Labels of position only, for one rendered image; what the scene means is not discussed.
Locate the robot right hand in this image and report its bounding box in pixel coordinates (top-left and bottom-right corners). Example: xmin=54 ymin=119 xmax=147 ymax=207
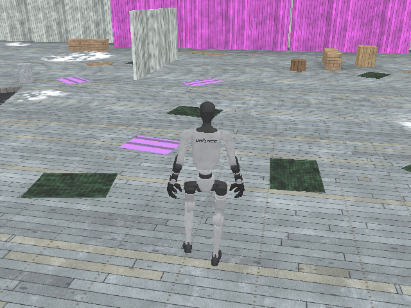
xmin=229 ymin=183 xmax=245 ymax=198

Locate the right robot foot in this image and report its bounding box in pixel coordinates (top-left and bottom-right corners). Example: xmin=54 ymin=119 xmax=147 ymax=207
xmin=211 ymin=250 xmax=222 ymax=266

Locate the left robot foot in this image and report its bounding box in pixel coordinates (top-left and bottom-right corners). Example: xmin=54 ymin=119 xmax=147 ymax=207
xmin=183 ymin=242 xmax=192 ymax=253

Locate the right robot upper arm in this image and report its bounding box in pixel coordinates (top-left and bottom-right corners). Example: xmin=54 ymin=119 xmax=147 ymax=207
xmin=220 ymin=130 xmax=237 ymax=166

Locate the robot right forearm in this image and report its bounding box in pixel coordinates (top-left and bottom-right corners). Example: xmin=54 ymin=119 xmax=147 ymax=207
xmin=231 ymin=156 xmax=243 ymax=184

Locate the left robot upper arm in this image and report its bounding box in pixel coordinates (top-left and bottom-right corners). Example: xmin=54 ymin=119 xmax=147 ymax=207
xmin=176 ymin=129 xmax=193 ymax=165

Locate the robot left hand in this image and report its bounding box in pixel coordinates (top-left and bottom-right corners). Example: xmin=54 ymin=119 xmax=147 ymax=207
xmin=167 ymin=182 xmax=182 ymax=199

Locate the robot foot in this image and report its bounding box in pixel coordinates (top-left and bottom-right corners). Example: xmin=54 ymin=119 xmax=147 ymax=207
xmin=183 ymin=242 xmax=192 ymax=253
xmin=211 ymin=250 xmax=222 ymax=266

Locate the robot left forearm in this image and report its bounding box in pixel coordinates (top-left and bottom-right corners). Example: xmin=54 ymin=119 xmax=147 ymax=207
xmin=169 ymin=155 xmax=182 ymax=185

